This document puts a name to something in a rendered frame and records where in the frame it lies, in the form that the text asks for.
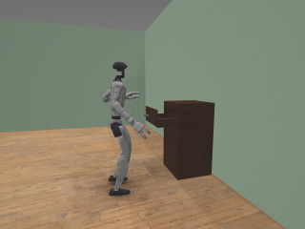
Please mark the drawer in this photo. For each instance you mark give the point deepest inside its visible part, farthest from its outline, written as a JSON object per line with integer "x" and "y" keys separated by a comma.
{"x": 161, "y": 120}

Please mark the right robot hand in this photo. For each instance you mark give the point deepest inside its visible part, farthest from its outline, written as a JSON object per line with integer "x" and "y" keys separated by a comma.
{"x": 138, "y": 128}

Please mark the robot head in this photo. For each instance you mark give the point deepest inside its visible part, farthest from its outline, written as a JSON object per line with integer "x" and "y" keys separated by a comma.
{"x": 119, "y": 66}

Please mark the robot right forearm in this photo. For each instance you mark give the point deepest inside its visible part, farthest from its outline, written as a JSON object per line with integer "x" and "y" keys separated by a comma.
{"x": 123, "y": 113}

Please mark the left robot hand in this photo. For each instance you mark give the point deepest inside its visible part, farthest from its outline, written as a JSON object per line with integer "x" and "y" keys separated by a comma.
{"x": 131, "y": 96}

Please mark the cabinet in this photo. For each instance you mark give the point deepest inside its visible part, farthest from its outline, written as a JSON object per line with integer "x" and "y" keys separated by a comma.
{"x": 188, "y": 147}

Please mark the robot left upper arm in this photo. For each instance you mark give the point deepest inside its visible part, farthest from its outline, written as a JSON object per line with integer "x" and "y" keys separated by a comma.
{"x": 105, "y": 97}

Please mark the humanoid robot torso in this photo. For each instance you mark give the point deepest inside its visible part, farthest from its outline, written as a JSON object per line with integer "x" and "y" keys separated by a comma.
{"x": 116, "y": 118}

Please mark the robot right upper arm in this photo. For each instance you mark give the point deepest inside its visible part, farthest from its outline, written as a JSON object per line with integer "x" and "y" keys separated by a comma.
{"x": 118, "y": 87}

